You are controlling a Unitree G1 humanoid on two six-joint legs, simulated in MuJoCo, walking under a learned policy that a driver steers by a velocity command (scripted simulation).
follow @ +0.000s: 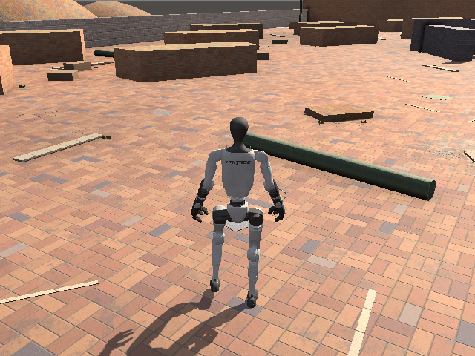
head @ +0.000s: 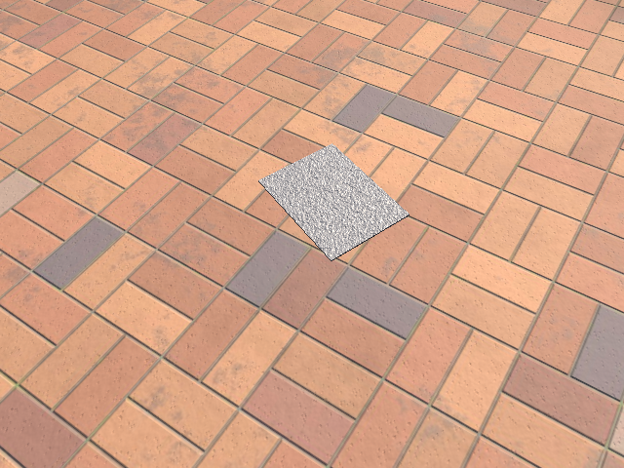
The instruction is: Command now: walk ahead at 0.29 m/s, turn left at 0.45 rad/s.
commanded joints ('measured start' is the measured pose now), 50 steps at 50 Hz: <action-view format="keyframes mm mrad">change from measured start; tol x32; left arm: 1 -123 140 35 -71 0 -15 24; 50 133 202 28 17 -36 15 19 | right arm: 1 36 -1 3 -66 -11 7 10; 50 -247 20 13 -302 -4 -21 48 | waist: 1 -49 -133 -25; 13 -40 238 -418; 50 85 -167 85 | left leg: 1 36 23 9 -156 151 -16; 10 283 -92 115 -522 178 109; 12 685 144 -281 -543 992 277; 13 815 303 -632 -627 825 475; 32 185 -17 -439 -765 -392 201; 40 -266 -86 -82 79 41 15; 50 -58 -45 74 -358 159 1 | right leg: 1 -22 -248 41 -128 564 -147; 10 95 -256 -49 247 638 -57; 12 -299 -42 -76 795 -284 88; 14 -492 19 237 1061 -478 94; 32 -28 23 173 144 -99 35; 35 125 -407 774 -155 -551 -162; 50 71 -260 182 -203 49 -136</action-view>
